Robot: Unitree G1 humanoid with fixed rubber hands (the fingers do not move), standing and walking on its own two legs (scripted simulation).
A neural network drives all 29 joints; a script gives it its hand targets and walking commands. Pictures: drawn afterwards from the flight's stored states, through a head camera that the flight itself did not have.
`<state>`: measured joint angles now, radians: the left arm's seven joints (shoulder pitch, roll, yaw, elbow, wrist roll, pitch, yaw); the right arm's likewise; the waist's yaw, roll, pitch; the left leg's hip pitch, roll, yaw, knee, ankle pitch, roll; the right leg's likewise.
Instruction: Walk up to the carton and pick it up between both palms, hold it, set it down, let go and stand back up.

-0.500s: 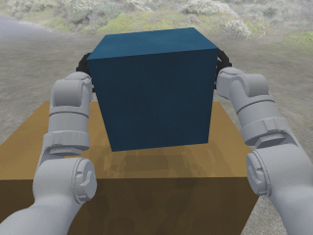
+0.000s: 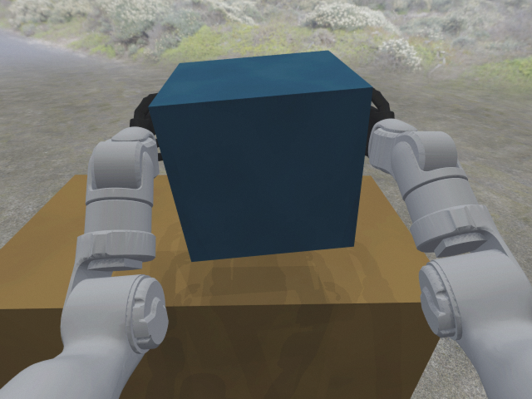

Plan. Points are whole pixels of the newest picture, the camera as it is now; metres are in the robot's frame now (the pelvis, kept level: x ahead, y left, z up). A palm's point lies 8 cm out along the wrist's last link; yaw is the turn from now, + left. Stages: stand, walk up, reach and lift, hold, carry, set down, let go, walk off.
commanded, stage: hold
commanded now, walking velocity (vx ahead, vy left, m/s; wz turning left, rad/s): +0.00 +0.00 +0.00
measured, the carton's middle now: (263, 151) +0.39 -0.01 +0.28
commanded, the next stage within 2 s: none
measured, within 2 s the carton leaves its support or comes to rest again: neither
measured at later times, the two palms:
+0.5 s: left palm (146, 138) +0.36 +0.15 +0.31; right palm (383, 133) +0.35 -0.17 +0.32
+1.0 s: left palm (145, 142) +0.37 +0.16 +0.30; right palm (379, 135) +0.36 -0.17 +0.32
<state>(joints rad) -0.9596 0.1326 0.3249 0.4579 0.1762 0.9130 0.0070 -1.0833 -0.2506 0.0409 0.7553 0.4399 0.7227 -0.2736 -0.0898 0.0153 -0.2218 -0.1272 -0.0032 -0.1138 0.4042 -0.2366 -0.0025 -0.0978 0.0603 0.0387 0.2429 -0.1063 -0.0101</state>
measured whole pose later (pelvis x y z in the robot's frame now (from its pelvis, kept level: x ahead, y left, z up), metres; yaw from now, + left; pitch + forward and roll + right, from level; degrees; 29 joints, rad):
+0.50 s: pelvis -0.01 -0.01 +0.00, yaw +0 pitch -2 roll -2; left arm -1.01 0.15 0.34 0.53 0.17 0.89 0.01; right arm -1.12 -0.25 0.03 0.81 0.42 0.72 -0.27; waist -0.08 0.02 -0.23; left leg -0.14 0.00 -0.12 0.40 -0.22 -0.01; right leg -0.12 0.07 0.04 0.25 -0.10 -0.02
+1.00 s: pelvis +0.00 -0.01 +0.00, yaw +0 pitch -2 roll -2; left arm -0.98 0.15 0.32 0.51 0.16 0.89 0.00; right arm -1.10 -0.25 0.05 0.78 0.43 0.73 -0.28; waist -0.09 0.02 -0.23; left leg -0.15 0.00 -0.12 0.40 -0.23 -0.01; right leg -0.11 0.07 0.04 0.24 -0.10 -0.02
